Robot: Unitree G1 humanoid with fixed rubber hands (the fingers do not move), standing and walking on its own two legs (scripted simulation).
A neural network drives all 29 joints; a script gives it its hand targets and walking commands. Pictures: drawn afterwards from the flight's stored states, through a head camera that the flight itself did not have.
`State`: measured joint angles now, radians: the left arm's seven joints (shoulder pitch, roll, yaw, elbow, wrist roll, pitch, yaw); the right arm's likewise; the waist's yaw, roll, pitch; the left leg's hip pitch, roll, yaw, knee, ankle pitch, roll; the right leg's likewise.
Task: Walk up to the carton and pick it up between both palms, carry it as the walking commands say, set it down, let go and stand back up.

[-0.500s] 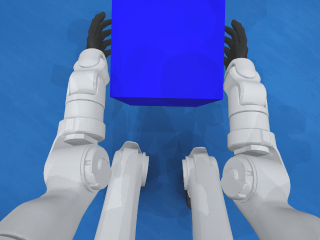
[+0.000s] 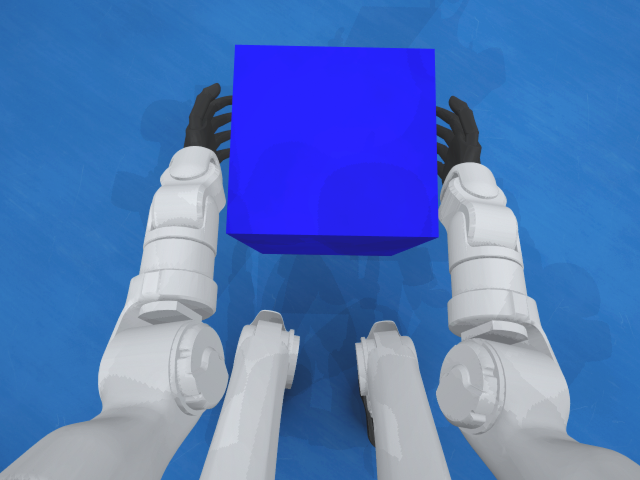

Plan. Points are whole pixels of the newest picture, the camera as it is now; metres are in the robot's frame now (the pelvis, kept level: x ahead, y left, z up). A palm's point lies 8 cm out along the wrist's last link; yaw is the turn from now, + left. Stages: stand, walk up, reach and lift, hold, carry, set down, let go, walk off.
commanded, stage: reach and lift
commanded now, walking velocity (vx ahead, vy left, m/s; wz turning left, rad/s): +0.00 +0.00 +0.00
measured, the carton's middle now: (329, 173) +0.49 +0.02 -0.13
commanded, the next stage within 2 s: none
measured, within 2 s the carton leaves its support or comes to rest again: neither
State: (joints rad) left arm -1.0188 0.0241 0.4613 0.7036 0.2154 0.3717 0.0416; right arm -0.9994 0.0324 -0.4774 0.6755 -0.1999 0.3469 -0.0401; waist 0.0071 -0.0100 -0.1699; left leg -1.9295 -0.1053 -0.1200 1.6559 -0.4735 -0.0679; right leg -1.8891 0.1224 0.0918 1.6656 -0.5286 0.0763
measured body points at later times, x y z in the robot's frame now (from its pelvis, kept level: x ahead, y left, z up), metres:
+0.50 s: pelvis +0.02 +0.00 +0.06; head +0.23 +0.02 +0.46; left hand +0.47 +0.17 +0.00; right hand +0.48 -0.13 +0.00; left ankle +0.10 +0.13 -0.49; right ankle +0.09 -0.14 -0.49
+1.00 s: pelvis +0.04 +0.00 +0.13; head +0.21 +0.01 +0.55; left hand +0.45 +0.17 +0.07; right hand +0.46 -0.14 +0.08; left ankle +0.10 +0.13 -0.49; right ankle +0.09 -0.14 -0.49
